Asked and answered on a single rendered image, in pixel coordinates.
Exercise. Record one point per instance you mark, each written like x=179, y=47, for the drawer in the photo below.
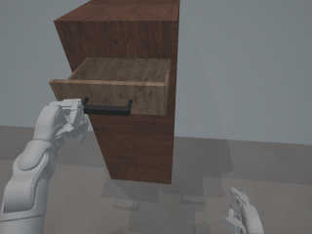
x=114, y=81

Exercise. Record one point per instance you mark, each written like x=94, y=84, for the left robot forearm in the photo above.
x=25, y=195

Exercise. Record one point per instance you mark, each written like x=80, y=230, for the handle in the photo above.
x=112, y=110

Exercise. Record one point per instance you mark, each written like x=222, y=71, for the robot right hand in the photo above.
x=248, y=220

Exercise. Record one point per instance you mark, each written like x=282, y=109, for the cabinet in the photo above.
x=139, y=147

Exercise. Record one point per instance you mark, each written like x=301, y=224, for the robot left hand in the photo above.
x=53, y=127

